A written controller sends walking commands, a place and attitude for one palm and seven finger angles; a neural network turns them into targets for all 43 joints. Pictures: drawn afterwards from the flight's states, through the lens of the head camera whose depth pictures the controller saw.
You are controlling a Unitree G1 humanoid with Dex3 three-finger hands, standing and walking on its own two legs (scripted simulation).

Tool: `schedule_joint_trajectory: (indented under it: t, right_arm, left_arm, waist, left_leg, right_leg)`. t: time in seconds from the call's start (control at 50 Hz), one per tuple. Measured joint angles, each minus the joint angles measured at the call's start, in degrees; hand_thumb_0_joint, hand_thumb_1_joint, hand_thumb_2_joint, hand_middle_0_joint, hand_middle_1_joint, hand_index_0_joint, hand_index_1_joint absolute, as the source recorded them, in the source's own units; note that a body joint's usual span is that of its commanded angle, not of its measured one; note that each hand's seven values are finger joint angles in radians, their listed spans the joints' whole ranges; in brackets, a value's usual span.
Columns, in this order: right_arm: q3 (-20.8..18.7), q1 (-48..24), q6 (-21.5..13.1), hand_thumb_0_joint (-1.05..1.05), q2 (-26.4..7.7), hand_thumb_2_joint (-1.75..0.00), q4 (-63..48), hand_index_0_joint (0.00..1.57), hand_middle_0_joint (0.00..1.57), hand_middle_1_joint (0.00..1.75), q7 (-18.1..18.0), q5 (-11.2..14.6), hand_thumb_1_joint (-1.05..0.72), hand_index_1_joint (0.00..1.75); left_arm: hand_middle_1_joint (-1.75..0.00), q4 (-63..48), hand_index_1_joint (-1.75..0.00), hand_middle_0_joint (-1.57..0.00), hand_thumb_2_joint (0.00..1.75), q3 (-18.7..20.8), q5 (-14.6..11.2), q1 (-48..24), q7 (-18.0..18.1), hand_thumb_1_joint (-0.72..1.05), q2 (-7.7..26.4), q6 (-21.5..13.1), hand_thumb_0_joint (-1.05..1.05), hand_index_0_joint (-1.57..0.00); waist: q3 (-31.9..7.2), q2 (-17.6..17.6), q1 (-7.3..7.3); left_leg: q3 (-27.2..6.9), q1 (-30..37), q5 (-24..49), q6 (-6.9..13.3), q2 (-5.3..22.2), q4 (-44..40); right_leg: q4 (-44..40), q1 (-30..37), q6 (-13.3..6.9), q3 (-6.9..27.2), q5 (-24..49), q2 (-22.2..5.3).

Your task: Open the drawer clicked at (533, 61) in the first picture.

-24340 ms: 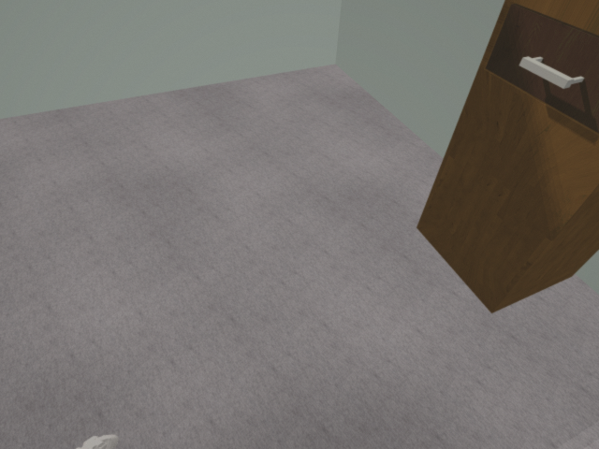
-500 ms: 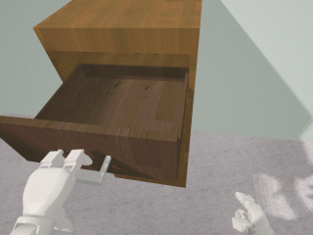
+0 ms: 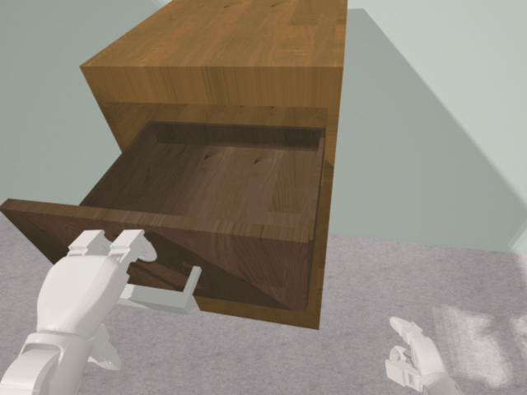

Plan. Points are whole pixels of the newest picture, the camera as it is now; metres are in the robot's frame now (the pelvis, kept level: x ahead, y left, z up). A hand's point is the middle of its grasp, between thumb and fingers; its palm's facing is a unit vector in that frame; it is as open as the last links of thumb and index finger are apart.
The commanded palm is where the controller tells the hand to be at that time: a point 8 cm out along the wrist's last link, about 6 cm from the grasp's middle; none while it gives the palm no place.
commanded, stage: lift the hand off the handle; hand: left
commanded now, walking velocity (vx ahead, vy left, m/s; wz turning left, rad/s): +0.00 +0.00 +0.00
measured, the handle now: (148, 282) +0.23 +0.21 +0.09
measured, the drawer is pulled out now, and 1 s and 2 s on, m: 0.29 0.29 0.29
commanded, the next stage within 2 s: draw the hand back to the body in 0.94 s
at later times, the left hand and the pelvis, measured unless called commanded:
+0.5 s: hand (104, 272) +0.20 +0.22 +0.17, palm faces +0.14 -0.07 -0.99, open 13.1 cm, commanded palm +0.16 +0.22 +0.24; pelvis +0.00 +0.01 +0.00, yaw +2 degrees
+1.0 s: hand (103, 232) +0.21 +0.21 +0.22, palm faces +0.18 -0.04 -0.98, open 13.8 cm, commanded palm +0.17 +0.22 +0.29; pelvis -0.02 -0.01 +0.00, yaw +1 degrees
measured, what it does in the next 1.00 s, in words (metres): stands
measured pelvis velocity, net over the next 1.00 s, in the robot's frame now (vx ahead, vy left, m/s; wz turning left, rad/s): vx -0.02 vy -0.01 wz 0.02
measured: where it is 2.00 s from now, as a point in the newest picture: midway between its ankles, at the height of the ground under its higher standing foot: outside the picture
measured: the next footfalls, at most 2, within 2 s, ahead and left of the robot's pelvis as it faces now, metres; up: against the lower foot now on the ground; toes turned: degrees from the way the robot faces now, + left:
none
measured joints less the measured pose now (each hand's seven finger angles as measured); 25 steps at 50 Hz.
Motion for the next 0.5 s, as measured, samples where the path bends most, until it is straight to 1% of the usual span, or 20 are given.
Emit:
schedule_joint_trajectory:
  t: [0.08,0.14,0.2,0.26,0.3,0.38,0.46,0.5]
  right_arm:
    - [-0.2,0.1,0.4,0.01,-0.6,-0.90,-0.2,0.20,0.20,0.30,0.4,0.4,-0.90,0.30]
    - [0.0,0.1,0.6,0.01,-0.7,-0.90,-0.4,0.20,0.20,0.30,0.5,0.5,-0.90,0.30]
    - [0.5,0.0,0.7,0.01,-0.6,-0.90,-0.5,0.20,0.20,0.30,0.4,0.6,-0.90,0.30]
    - [0.8,0.0,0.6,0.01,-0.2,-0.90,-0.8,0.20,0.20,0.30,0.6,0.7,-0.90,0.30]
    - [1.1,-0.1,0.4,0.01,0.0,-0.90,-1.1,0.20,0.20,0.30,0.6,0.9,-0.90,0.30]
    - [1.6,-0.6,0.3,0.01,0.4,-0.90,-1.2,0.20,0.20,0.30,1.0,1.1,-0.90,0.30]
    - [1.9,-1.8,0.7,0.01,0.7,-0.90,-0.6,0.20,0.20,0.30,1.5,1.2,-0.90,0.30]
    - [2.2,-2.4,0.8,0.01,0.6,-0.90,-0.5,0.20,0.20,0.30,1.6,1.5,-0.90,0.30]
  left_arm:
    - [-1.21,-2.3,-1.24,-0.33,0.30,-0.3,-0.7,-0.7,-2.0,-0.49,-0.4,2.1,0.00,-0.39]
    - [-1.20,-3.0,-1.24,-0.32,0.30,-1.3,-0.5,-1.9,-3.8,-0.49,-0.6,3.6,0.00,-0.40]
    - [-1.21,-3.4,-1.25,-0.33,0.30,-2.1,-0.5,-3.3,-5.6,-0.49,0.2,4.5,0.00,-0.42]
    - [-1.22,-4.2,-1.26,-0.34,0.30,-2.7,-0.5,-4.2,-6.8,-0.49,0.5,5.1,0.00,-0.42]
    - [-1.22,-5.4,-1.25,-0.35,0.30,-2.6,-1.3,-4.6,-7.3,-0.49,0.8,5.1,0.00,-0.42]
    - [-1.23,-8.0,-1.25,-0.37,0.30,-2.3,-1.9,-5.6,-8.1,-0.49,1.6,5.2,0.00,-0.42]
    - [-1.24,-7.6,-1.26,-0.39,0.30,-2.4,-2.6,-8.2,-10.1,-0.49,3.0,5.7,0.00,-0.43]
    - [-1.25,-7.3,-1.26,-0.40,0.30,-2.3,-3.6,-9.6,-11.5,-0.49,3.9,6.1,0.00,-0.44]
  waist:
    - [0.2,0.3,-0.05]
    - [0.5,0.5,0.11]
    - [0.9,0.6,0.41]
    - [1.1,0.8,0.63]
    - [1.2,1.0,0.77]
    - [1.1,1.4,0.98]
    - [1.6,1.4,1.22]
    - [1.9,1.4,1.33]
  left_leg:
    - [-0.2,1.0,0.5,0.3,-0.4,-1.0]
    - [-0.3,1.7,0.9,0.6,-0.8,-1.7]
    - [-0.4,2.4,1.1,0.7,-0.9,-2.2]
    - [-0.5,3.0,1.3,0.8,-1.1,-2.6]
    - [-0.6,3.3,1.4,0.8,-1.1,-2.7]
    - [-0.8,4.0,1.6,0.9,-1.3,-3.2]
    - [-1.0,4.6,2.1,0.9,-1.5,-3.9]
    - [-1.2,4.6,2.4,0.8,-1.5,-4.1]
  right_leg:
    - [-1.0,1.1,0.4,-0.1,0.4,-0.4]
    - [-1.5,1.9,0.6,-0.2,0.6,-0.8]
    - [-2.0,2.6,0.7,-0.3,0.8,-0.9]
    - [-2.5,3.3,0.8,-0.4,0.9,-1.1]
    - [-2.7,3.7,0.9,-0.5,1.0,-1.2]
    - [-3.2,4.4,1.0,-0.6,1.1,-1.3]
    - [-3.3,4.8,0.9,-0.9,1.3,-1.6]
    - [-3.4,4.9,0.8,-1.0,1.4,-1.6]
